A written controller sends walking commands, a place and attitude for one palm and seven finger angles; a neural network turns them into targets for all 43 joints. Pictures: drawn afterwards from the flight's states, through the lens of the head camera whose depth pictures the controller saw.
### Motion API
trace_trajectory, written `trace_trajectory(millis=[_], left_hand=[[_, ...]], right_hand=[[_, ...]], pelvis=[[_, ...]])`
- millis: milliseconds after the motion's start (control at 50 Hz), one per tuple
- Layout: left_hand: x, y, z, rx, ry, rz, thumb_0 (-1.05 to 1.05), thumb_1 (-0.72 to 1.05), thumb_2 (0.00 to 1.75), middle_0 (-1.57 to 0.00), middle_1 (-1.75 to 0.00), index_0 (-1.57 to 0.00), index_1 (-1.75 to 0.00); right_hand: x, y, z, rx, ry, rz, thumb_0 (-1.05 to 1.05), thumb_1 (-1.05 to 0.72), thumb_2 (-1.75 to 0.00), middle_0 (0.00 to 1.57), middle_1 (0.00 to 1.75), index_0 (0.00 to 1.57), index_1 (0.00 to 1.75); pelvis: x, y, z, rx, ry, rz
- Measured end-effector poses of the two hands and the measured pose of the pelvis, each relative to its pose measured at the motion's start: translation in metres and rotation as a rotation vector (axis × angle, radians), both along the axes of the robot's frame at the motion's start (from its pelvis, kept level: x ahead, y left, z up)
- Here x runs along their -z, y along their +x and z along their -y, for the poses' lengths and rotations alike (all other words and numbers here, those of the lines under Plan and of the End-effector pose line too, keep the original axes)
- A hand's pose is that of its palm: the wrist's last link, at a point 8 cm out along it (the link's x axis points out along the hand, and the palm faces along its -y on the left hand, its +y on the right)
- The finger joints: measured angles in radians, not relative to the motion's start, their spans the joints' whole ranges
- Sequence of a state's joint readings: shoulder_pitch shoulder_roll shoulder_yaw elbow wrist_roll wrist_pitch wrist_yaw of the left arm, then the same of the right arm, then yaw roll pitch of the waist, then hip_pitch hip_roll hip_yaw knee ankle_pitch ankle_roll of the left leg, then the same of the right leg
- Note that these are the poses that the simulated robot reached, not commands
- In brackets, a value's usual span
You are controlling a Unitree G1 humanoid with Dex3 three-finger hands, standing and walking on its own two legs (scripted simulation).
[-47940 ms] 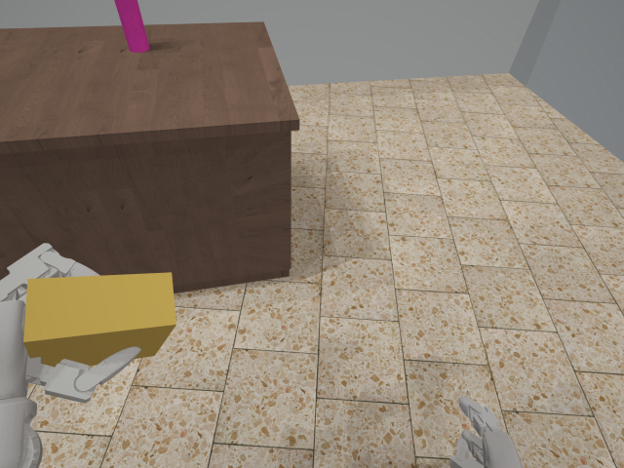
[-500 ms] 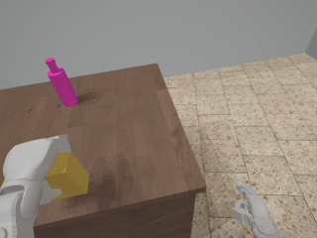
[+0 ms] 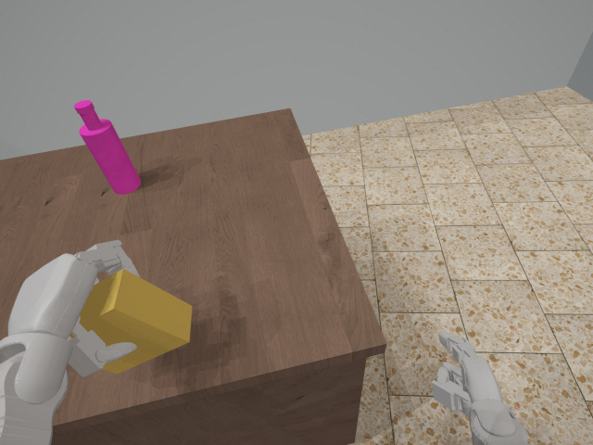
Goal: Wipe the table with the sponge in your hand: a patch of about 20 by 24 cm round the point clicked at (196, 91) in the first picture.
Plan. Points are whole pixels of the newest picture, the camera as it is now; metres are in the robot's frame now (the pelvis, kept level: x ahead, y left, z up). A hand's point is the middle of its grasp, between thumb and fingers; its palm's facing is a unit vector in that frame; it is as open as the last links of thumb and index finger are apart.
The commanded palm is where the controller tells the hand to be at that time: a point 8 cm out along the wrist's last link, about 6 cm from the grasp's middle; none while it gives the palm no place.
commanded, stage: step back with the hand held close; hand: left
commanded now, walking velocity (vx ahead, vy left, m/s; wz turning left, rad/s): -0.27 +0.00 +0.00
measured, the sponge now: (131, 330) +0.20 +0.26 +0.08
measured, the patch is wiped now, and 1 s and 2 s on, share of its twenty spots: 1.00 1.00 1.00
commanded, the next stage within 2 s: stop stepping back and stand still in 1.14 s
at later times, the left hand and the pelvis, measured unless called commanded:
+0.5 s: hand (122, 302) +0.20 +0.24 +0.15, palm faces +0.29 -0.85 -0.44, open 9.6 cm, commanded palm +0.14 +0.29 +0.19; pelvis -0.02 +0.01 -0.02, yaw +0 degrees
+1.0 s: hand (27, 422) +0.08 +0.25 +0.16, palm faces +0.29 -0.88 -0.38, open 9.6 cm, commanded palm +0.01 +0.32 +0.19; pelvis -0.14 +0.03 -0.02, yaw +2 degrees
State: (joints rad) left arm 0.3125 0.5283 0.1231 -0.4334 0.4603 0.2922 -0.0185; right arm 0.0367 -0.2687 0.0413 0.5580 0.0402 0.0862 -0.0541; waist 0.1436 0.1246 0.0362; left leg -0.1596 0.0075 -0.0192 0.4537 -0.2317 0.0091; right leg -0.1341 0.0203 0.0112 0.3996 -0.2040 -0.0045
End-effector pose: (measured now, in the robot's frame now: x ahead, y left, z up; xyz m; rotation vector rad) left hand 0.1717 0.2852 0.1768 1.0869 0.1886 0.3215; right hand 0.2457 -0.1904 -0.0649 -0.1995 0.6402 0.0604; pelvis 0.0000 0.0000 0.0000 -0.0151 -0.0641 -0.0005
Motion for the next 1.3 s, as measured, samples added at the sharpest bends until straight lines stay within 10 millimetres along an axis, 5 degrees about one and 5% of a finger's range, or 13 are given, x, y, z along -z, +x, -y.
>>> trace_trajectory(millis=[60, 140, 340, 480, 560, 680, 820, 920, 1120, 1300], left_hand=[[0.017, 0.007, -0.003, 0.048, -0.357, 0.134, 0.0, -0.49, 1.06, -0.78, -1.41, -0.81, -1.38], [0.022, 0.016, 0.008, 0.136, -0.56, 0.284, 0.0, -0.49, 1.06, -0.79, -1.41, -0.81, -1.39], [-0.021, 0.015, 0.012, 0.276, -0.453, 0.457, 0.0, -0.49, 1.06, -0.79, -1.42, -0.82, -1.39], [0.005, -0.001, 0.007, 0.231, -0.525, 0.412, 0.0, -0.49, 1.06, -0.79, -1.42, -0.81, -1.39], [0.016, -0.02, 0.001, 0.247, -0.553, 0.409, 0.0, -0.5, 1.06, -0.79, -1.42, -0.82, -1.39], [-0.003, -0.054, -0.016, 0.22, -0.461, 0.478, 0.0, -0.5, 1.07, -0.79, -1.42, -0.82, -1.39], [-0.014, -0.078, 0.0, 0.216, -0.533, 0.579, 0.0, -0.5, 1.07, -0.79, -1.42, -0.82, -1.39], [-0.002, -0.102, 0.008, 0.28, -0.601, 0.518, 0.0, -0.5, 1.07, -0.79, -1.42, -0.82, -1.39], [-0.002, -0.183, -0.029, 0.213, -0.471, 0.51, 0.0, -0.5, 1.07, -0.79, -1.42, -0.82, -1.39], [-0.014, -0.251, 0.005, 0.234, -0.527, 0.586, 0.0, -0.5, 1.07, -0.79, -1.42, -0.82, -1.4]], right_hand=[[-0.002, -0.013, 0.004, 0.022, -0.008, 0.01, 0.01, -0.9, -0.89, 0.2, 0.3, 0.2, 0.3], [0.006, -0.045, 0.019, 0.085, -0.082, -0.063, 0.01, -0.9, -0.89, 0.2, 0.3, 0.2, 0.3], [0.035, -0.111, 0.049, 0.247, -0.099, -0.198, 0.01, -0.9, -0.89, 0.2, 0.3, 0.2, 0.3], [0.04, -0.131, 0.05, 0.293, -0.079, -0.191, 0.01, -0.9, -0.89, 0.2, 0.3, 0.2, 0.3], [0.033, -0.135, 0.043, 0.268, -0.134, -0.157, 0.01, -0.9, -0.89, 0.2, 0.3, 0.2, 0.3], [0.02, -0.128, 0.021, 0.193, -0.111, -0.058, 0.01, -0.9, -0.89, 0.2, 0.29, 0.2, 0.3], [0.018, -0.138, 0.006, 0.13, -0.03, 0.005, 0.01, -0.9, -0.89, 0.2, 0.3, 0.2, 0.3], [0.008, -0.172, 0.01, 0.173, -0.057, -0.006, 0.01, -0.9, -0.89, 0.2, 0.3, 0.2, 0.3], [0.021, -0.261, 0.01, 0.176, -0.106, -0.071, 0.01, -0.9, -0.89, 0.2, 0.3, 0.2, 0.3], [0.041, -0.337, 0.012, 0.148, -0.037, -0.097, 0.01, -0.9, -0.89, 0.2, 0.3, 0.2, 0.3]], pelvis=[[0.002, 0.0, 0.001, 0.004, -0.007, -0.041], [0.006, 0.001, -0.002, 0.01, -0.002, -0.069], [0.013, 0.001, -0.006, 0.021, 0.006, -0.09], [0.017, -0.015, -0.009, 0.002, -0.001, -0.103], [0.022, -0.028, -0.018, -0.015, -0.001, -0.114], [0.02, -0.049, -0.019, 0.02, 0.017, -0.113], [0.016, -0.085, -0.015, 0.02, -0.015, -0.084], [0.013, -0.112, -0.02, 0.003, 0.029, -0.094], [0.02, -0.181, -0.027, -0.002, 0.016, -0.088], [0.018, -0.248, -0.016, -0.009, 0.008, -0.05]])
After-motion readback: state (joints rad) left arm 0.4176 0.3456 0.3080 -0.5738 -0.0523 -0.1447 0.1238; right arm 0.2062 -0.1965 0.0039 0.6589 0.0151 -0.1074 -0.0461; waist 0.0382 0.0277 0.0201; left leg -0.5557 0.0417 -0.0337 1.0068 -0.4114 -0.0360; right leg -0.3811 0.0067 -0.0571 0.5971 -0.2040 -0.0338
